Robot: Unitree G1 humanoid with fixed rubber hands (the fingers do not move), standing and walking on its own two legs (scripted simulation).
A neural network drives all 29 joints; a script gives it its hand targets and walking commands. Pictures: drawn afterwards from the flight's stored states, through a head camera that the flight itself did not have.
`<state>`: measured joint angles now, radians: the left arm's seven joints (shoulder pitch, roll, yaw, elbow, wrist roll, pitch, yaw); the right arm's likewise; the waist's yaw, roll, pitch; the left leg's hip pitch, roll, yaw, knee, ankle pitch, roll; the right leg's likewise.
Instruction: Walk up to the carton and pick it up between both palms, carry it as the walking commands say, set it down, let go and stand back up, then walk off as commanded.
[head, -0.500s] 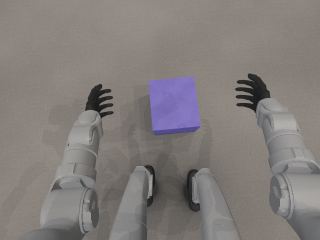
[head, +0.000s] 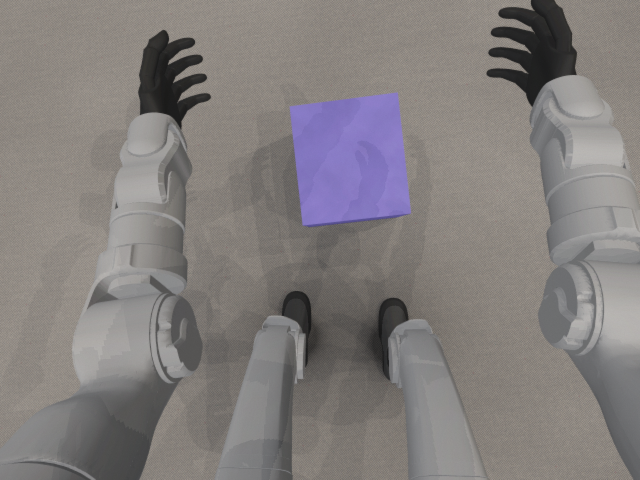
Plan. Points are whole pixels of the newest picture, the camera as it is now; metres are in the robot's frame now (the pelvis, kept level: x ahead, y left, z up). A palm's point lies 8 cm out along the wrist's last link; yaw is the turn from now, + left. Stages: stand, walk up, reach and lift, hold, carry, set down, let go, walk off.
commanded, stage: reach and lift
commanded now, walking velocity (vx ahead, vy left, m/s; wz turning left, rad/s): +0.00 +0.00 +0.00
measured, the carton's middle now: (348, 167) +0.51 +0.00 -0.57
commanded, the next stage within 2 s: none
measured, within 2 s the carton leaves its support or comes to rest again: neither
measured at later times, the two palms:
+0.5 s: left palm (205, 142) +0.49 +0.21 -0.23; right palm (497, 118) +0.52 -0.20 -0.23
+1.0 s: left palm (237, 162) +0.49 +0.21 -0.38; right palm (460, 145) +0.52 -0.20 -0.38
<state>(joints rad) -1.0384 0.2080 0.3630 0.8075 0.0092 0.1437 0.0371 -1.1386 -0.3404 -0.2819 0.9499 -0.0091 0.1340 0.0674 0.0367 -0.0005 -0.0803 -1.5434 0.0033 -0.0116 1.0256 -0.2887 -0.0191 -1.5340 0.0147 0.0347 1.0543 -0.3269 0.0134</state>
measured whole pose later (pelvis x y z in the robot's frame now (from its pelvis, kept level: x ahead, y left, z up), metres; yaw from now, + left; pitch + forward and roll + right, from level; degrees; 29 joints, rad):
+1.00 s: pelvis -0.05 +0.00 -0.24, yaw +1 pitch +45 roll +2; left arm -1.32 0.31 0.24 0.97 -0.15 0.12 0.12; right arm -1.41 -0.45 -0.13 1.09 0.15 0.12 -0.03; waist 0.04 0.00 0.15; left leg -2.24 -0.03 -0.02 1.97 -0.52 -0.04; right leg -2.23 0.04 0.04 2.01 -0.57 0.03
